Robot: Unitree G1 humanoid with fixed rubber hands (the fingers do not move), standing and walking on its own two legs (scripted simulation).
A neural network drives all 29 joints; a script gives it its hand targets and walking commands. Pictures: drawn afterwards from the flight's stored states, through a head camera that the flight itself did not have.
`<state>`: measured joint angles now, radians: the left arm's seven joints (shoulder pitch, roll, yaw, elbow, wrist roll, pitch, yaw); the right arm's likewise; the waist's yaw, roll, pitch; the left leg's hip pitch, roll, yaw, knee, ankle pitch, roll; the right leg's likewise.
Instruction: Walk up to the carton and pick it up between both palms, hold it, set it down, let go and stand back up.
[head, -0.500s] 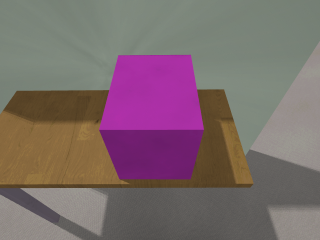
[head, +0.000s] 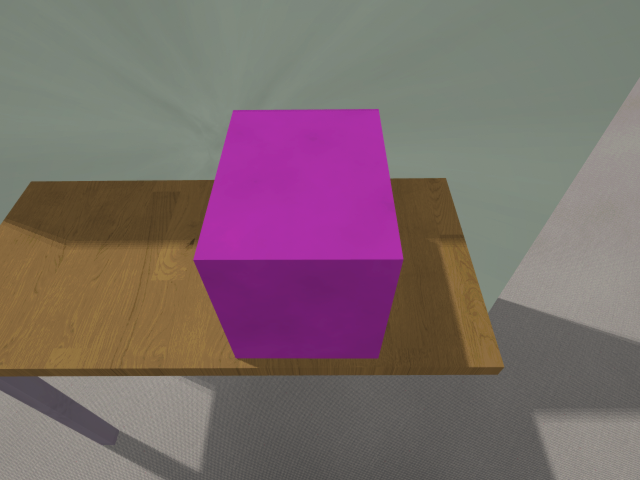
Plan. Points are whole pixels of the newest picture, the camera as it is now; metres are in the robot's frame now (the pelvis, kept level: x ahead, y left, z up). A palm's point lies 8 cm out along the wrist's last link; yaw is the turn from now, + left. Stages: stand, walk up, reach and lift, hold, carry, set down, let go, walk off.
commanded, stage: stand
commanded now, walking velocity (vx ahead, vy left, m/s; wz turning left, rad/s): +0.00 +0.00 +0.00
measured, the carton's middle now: (306, 235) +0.47 +0.04 +0.00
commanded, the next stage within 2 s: none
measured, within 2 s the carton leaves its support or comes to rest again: neither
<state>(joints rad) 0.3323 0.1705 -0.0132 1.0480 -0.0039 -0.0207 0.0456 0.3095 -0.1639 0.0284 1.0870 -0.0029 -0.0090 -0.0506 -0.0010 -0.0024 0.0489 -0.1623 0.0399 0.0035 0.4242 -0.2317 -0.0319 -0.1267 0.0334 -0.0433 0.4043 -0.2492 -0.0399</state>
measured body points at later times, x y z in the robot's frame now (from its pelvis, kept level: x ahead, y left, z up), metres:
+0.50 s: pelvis +0.00 +0.00 +0.00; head +0.01 +0.00 +0.45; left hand -0.01 +0.22 -0.16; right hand -0.01 -0.23 -0.16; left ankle +0.00 +0.14 -0.74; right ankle -0.02 -0.09 -0.74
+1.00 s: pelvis +0.00 -0.01 +0.00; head +0.01 +0.00 +0.45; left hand -0.01 +0.22 -0.16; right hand -0.01 -0.23 -0.16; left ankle +0.00 +0.14 -0.74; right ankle -0.02 -0.09 -0.74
